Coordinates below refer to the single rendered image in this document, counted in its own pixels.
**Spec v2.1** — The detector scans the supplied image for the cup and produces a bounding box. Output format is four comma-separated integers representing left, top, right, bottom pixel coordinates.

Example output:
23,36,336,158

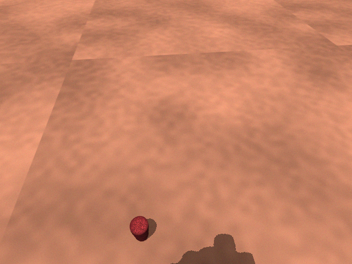
130,216,149,241

